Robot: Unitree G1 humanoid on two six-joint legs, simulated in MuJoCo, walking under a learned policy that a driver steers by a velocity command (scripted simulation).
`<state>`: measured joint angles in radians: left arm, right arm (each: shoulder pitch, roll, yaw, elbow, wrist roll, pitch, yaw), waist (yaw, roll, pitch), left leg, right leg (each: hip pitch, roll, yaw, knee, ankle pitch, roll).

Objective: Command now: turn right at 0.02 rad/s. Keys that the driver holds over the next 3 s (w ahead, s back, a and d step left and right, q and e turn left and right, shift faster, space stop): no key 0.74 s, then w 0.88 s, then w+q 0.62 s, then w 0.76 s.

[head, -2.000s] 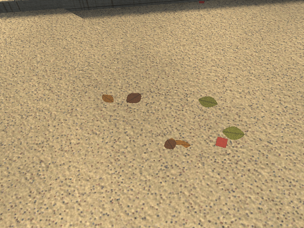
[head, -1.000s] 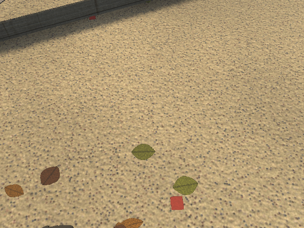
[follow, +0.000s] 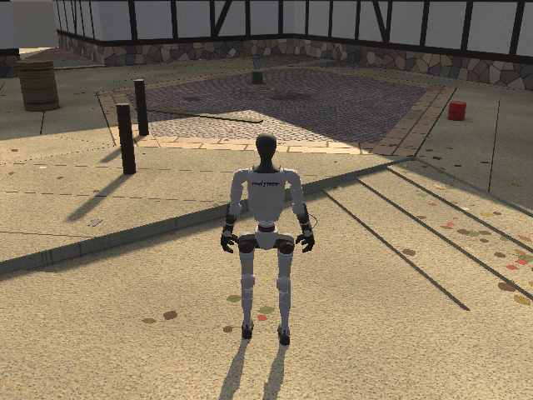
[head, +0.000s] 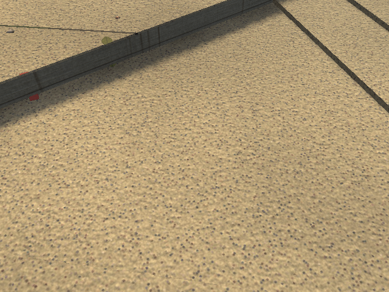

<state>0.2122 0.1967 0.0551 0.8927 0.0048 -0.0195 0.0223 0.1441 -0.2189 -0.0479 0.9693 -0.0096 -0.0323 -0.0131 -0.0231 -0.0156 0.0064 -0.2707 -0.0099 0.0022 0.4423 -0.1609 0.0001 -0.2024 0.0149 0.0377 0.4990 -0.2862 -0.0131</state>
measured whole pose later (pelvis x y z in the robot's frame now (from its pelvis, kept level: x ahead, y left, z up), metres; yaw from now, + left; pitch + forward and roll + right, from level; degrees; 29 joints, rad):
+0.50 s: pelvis +0.02 -0.01 +0.00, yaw +1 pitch -1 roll +0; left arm 0.23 0.17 0.05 1.09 0.00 -0.03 0.03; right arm 0.13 -0.19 -0.06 1.12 0.01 -0.01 -0.04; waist -0.01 -0.01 0.03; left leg -0.22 0.00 -0.02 0.42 -0.18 -0.01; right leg -0.13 0.03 0.02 0.45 -0.29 -0.03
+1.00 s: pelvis +0.05 +0.02 -0.01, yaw +1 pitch +0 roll -1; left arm 0.35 0.21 0.08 1.11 -0.03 -0.06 0.02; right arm 0.22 -0.21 -0.07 1.12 0.03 -0.07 -0.01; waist 0.02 -0.02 -0.02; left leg -0.31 0.03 0.05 0.65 -0.34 0.06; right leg -0.11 0.02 0.01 0.47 -0.36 -0.01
